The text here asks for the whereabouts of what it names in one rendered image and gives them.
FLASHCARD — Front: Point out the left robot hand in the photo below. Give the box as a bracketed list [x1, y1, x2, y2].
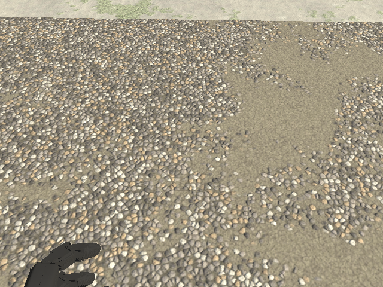
[24, 242, 109, 287]

